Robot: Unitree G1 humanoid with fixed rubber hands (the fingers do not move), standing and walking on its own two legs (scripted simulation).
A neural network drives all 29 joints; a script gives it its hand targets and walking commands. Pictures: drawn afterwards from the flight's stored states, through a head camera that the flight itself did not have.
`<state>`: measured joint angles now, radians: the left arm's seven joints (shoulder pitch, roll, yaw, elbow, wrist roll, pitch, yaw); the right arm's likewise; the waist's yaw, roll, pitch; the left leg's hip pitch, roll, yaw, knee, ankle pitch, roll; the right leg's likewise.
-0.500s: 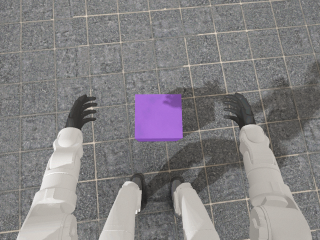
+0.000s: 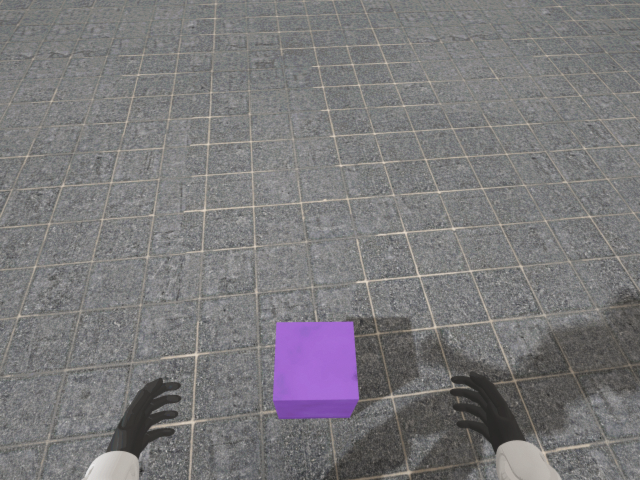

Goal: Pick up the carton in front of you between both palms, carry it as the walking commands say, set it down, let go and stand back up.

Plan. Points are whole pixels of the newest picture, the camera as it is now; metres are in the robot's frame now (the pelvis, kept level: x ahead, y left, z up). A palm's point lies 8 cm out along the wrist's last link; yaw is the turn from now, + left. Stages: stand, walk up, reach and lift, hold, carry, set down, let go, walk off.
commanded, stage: let go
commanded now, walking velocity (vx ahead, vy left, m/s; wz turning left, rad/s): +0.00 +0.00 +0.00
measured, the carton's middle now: (314, 372) +0.41 -0.01 -0.65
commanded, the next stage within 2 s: stand in 0.42 s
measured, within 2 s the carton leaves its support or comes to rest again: neither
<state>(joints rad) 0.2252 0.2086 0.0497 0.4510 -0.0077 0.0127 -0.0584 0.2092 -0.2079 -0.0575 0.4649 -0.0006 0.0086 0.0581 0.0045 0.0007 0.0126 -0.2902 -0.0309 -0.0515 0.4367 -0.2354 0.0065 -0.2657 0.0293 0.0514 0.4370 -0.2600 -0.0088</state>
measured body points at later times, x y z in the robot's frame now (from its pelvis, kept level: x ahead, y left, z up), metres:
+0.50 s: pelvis +0.00 +0.00 +0.00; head +0.00 +0.00 +0.45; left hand +0.16 +0.25 -0.08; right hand +0.15 -0.24 -0.09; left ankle -0.01 +0.12 -0.74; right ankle -0.03 -0.11 -0.74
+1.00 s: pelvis +0.05 +0.00 -0.01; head +0.04 +0.00 +0.44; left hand +0.10 +0.27 -0.14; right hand +0.14 -0.25 -0.14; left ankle -0.01 +0.12 -0.74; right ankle -0.03 -0.12 -0.74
